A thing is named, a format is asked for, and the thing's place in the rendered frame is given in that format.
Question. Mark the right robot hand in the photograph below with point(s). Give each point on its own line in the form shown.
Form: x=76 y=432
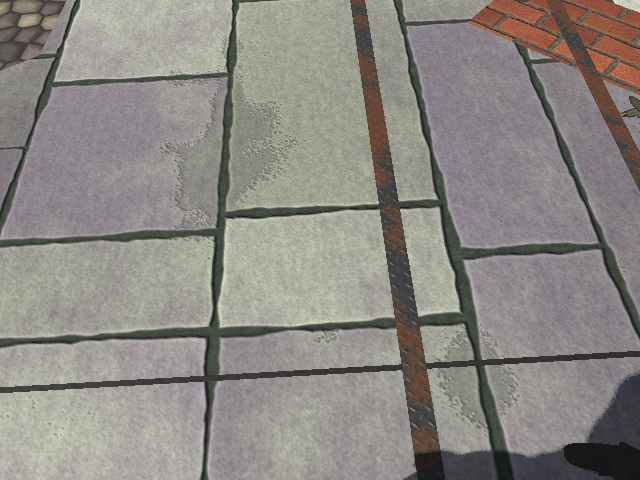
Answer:
x=620 y=462

